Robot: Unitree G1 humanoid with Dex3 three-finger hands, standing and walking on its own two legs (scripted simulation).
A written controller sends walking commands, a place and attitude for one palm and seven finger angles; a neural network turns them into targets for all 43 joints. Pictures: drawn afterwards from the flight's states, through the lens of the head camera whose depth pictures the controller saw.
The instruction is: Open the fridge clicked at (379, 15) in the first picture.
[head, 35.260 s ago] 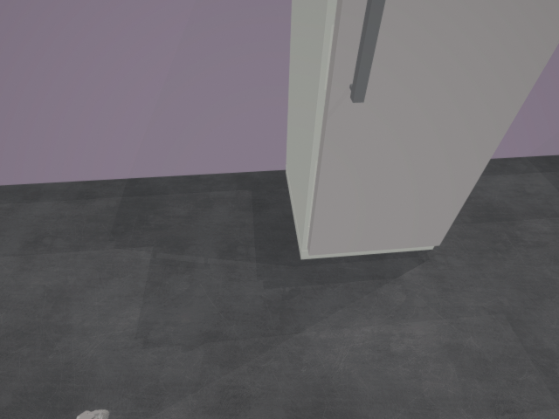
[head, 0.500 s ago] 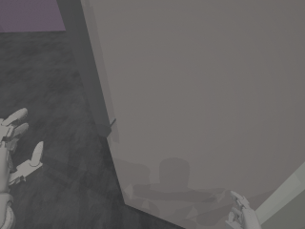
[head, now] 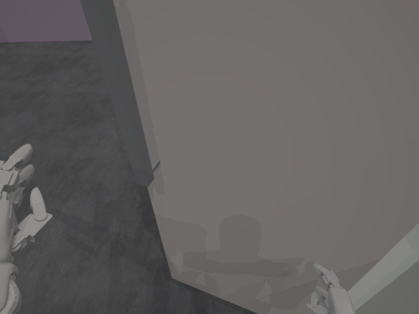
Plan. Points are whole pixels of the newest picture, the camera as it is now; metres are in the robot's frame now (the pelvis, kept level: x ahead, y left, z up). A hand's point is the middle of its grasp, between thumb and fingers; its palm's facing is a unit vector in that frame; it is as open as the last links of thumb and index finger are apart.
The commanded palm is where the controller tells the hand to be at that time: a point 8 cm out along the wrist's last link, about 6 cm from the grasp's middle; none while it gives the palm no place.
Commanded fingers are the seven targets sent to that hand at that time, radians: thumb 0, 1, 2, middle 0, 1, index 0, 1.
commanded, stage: step back with the hand held close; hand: left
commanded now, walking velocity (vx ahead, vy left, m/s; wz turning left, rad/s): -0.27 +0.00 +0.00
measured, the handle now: (132, 94) +0.39 +0.19 +0.26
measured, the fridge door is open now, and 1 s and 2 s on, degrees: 66 66 66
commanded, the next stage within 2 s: stop stepping back and stand still in 1.36 s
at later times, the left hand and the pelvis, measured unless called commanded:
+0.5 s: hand (16, 242) +0.15 +0.29 +0.16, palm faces +0.43 -0.77 -0.47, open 7.4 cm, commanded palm +0.09 +0.32 +0.18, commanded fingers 0.00 0.90 0.90 -0.20 -0.30 -0.20 -0.30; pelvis -0.06 +0.02 -0.01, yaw +0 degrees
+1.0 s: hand out of the picture +0.08 +0.30 +0.16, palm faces +0.39 -0.82 -0.43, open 7.4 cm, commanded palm +0.02 +0.34 +0.18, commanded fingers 0.00 0.90 0.90 -0.20 -0.30 -0.20 -0.30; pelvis -0.13 +0.05 -0.01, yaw -1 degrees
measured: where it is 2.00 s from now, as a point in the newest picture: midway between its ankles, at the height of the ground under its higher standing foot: outside the picture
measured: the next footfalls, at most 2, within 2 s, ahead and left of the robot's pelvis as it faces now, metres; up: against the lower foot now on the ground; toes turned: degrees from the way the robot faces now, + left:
right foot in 0.88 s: -0.12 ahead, -0.09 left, +0.00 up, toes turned -1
right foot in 1.32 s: -0.19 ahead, -0.06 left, +0.00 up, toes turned -5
